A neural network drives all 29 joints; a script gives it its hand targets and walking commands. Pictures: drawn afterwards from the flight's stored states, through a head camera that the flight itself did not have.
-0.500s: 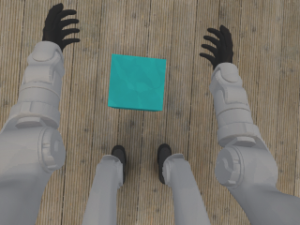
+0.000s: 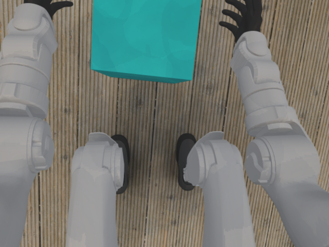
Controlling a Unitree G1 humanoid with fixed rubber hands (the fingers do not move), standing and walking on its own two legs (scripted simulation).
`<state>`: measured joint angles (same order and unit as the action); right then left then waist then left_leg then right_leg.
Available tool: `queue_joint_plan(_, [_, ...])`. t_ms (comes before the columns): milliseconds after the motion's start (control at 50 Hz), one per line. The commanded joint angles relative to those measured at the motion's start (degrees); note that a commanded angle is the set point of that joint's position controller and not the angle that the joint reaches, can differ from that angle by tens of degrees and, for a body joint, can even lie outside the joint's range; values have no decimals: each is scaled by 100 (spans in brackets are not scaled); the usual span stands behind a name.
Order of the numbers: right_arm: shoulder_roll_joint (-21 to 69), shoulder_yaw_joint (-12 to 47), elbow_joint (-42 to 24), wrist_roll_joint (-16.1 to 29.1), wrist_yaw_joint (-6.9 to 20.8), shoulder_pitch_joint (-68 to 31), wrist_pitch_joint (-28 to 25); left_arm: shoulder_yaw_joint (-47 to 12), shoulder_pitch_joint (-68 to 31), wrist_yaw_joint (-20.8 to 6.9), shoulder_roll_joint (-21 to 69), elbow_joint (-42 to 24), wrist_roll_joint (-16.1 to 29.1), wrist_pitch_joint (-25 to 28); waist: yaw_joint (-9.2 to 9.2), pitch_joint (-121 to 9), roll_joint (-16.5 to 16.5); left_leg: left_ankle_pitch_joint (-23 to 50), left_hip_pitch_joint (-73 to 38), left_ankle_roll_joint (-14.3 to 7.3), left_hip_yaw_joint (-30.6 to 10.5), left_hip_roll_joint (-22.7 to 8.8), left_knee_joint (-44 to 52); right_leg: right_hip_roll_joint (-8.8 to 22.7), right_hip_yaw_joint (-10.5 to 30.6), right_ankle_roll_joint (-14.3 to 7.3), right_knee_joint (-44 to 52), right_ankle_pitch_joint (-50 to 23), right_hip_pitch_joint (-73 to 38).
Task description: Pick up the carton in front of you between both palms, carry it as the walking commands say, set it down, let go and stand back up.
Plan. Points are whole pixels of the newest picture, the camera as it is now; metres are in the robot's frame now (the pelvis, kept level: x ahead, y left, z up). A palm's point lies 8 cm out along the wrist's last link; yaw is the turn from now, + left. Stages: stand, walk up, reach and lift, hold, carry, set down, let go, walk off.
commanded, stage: reach and lift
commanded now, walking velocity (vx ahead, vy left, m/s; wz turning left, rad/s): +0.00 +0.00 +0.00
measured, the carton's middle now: (145, 39) +0.54 +0.04 -0.31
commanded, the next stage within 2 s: none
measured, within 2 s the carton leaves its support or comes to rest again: leaves its support in 1.12 s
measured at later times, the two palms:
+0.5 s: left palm (66, 20) +0.55 +0.21 -0.24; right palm (224, 35) +0.54 -0.14 -0.23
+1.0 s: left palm (77, 18) +0.55 +0.19 -0.23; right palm (214, 33) +0.54 -0.12 -0.23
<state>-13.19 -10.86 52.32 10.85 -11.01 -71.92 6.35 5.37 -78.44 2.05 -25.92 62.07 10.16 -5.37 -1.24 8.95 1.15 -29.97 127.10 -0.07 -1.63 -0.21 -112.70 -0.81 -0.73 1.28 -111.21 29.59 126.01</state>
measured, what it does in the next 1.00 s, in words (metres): lowers itself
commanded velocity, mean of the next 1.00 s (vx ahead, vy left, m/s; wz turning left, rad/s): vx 0.00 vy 0.00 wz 0.00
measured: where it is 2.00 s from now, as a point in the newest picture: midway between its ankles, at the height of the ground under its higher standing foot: (154, 172)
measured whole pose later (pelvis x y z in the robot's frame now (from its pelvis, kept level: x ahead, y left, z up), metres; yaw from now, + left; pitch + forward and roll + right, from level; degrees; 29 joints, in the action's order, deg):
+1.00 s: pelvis -0.01 +0.00 -0.07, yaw -1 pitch +36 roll -3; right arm -11.7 -14.9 64.7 7.5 -9.8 -85.1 5.0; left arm 1.3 -91.6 3.8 -21.9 72.3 8.0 -6.0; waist 0.1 21.3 2.9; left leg -31.3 131.4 -0.9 -1.7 -0.3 -126.6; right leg -1.7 -0.5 2.3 -124.5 30.7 129.9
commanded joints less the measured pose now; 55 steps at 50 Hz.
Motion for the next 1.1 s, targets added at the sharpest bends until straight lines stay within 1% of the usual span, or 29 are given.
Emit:
queue_joint_plan(0, [-713,29,-253,112,-36,-1793,-101,-97,-2026,71,-870,-231,144,92,53,-6728,-480,997,-3651,67,203,53,673,-164,-261,161,497,-928,-3395])
queue_joint_plan(80, [-798,97,304,175,12,-2106,-209,-262,-2299,89,-883,272,227,172,33,-6070,-448,815,-3356,52,118,-22,365,-100,-250,147,144,-760,-3028])
queue_joint_plan(160, [-911,175,640,243,77,-2405,-376,-442,-2559,99,-898,496,323,305,5,-5776,-444,1020,-3266,63,38,-55,46,-71,-215,141,-215,-967,-2852])
queue_joint_plan(220, [-1032,284,650,362,79,-2621,-494,-601,-2770,153,-957,381,456,396,3,-6115,-475,1405,-3549,79,24,-47,-195,-75,-223,138,-453,-1310,-2964])
queue_joint_plan(260, [-1040,399,594,485,58,-2632,-548,-677,-2796,195,-991,277,537,436,45,-6457,-484,1683,-3801,81,34,-32,-333,-94,-245,139,-575,-1545,-3100])
queue_joint_plan(320, [-847,633,628,710,45,-2407,-581,-732,-2700,225,-956,28,615,475,196,-6757,-455,1976,-3886,75,70,-4,-422,-140,-262,126,-701,-1831,-3304])
queue_joint_plan(400, [-701,655,507,739,19,-2091,-578,-720,-2472,225,-837,-204,580,455,203,-6872,-566,2226,-4217,89,60,24,-445,-213,-330,136,-715,-1904,-3032])
queue_joint_plan(440, [-682,575,652,649,33,-1985,-569,-703,-2296,211,-678,-22,511,421,152,-6385,-587,2063,-3994,91,32,29,-404,-219,-338,132,-662,-1691,-2675])
queue_joint_plan(500, [-686,367,848,399,81,-1928,-587,-621,-2118,152,-471,276,381,405,51,-5589,-566,1736,-3451,105,-24,28,-324,-206,-311,140,-587,-1377,-2245])
queue_joint_plan(540, [-709,245,877,262,93,-1962,-614,-576,-2113,130,-414,383,320,415,-3,-5373,-538,1620,-3222,107,-33,39,-295,-204,-286,146,-562,-1319,-2199])
queue_joint_plan(580, [-701,183,852,184,87,-2021,-635,-545,-2173,132,-396,424,287,431,-18,-5351,-497,1537,-3099,100,-20,54,-270,-209,-264,148,-536,-1319,-2303])
queue_joint_plan(620, [-576,245,813,195,88,-2113,-642,-604,-2263,133,-314,438,302,448,10,-5365,-458,1455,-3012,85,0,69,-236,-223,-244,145,-512,-1323,-2450])
queue_joint_plan(700, [-27,530,731,331,108,-2363,-640,-844,-2526,125,139,410,386,479,138,-5402,-375,1324,-2958,51,33,103,-176,-291,-211,146,-478,-1327,-2749])
queue_joint_plan(740, [143,522,776,266,103,-2428,-630,-773,-2617,152,253,426,272,490,197,-5390,-357,1271,-2962,45,44,124,-157,-331,-208,153,-474,-1313,-2836])
queue_joint_plan(760, [365,539,765,217,123,-2479,-621,-838,-2725,115,510,367,261,485,185,-5380,-345,1247,-2977,37,48,158,-150,-357,-212,136,-467,-1309,-2923])
queue_joint_plan(780, [386,448,831,84,113,-2478,-629,-841,-2745,93,636,428,225,484,88,-5365,-382,1224,-2981,56,52,176,-153,-391,-230,127,-461,-1308,-2931])
queue_joint_plan(800, [1130,676,644,161,219,-2848,-639,-1118,-3006,-16,1439,278,290,474,112,-5388,-399,1284,-3047,27,30,227,-137,-461,-234,95,-459,-1349,-2840])
queue_joint_plan(820, [1842,824,677,144,379,-3187,-626,-1280,-3284,-173,2165,303,288,449,145,-5286,-426,1309,-3030,32,52,272,-159,-530,-250,76,-481,-1337,-2756])
queue_joint_plan(860, [3396,1006,586,-22,817,-3843,-491,-1540,-3820,-613,3860,262,182,306,153,-4995,-482,1186,-2871,25,74,371,-221,-632,-260,43,-549,-1194,-2640])
queue_joint_plan(880, [3929,985,510,-142,1034,-4081,-375,-1475,-3861,-823,4473,219,56,210,151,-4868,-470,1085,-2783,-1,108,421,-251,-667,-282,43,-588,-1075,-2579])
queue_joint_plan(900, [4282,921,424,-247,1215,-4178,-265,-1377,-3789,-992,4880,126,-46,118,157,-4781,-456,1029,-2742,-27,153,466,-265,-692,-323,35,-620,-984,-2505])
queue_joint_plan(940, [4777,861,263,-335,1475,-4239,-100,-1207,-3672,-1212,5424,-57,-162,-37,188,-4792,-426,1068,-2734,-59,232,514,-317,-729,-398,14,-682,-984,-2366])
queue_joint_plan(980, [5156,906,-1,-258,1622,-4321,0,-1191,-3597,-1329,5842,-319,-156,-152,235,-5135,-464,1303,-2922,-52,308,528,-368,-758,-454,3,-748,-1159,-2413])
queue_joint_plan(1040, [5759,1213,-439,26,1708,-4437,103,-1435,-3755,-1416,6343,-1016,79,-268,298,-6329,-371,1883,-3370,-21,393,553,-442,-784,-511,-24,-859,-1729,-2955])
queue_joint_plan(1080, [6152,1504,-805,267,1696,-4445,162,-1710,-3929,-1400,6609,-1725,288,-316,294,-7486,-369,2423,-4027,15,447,586,-480,-801,-561,-14,-890,-2165,-3319])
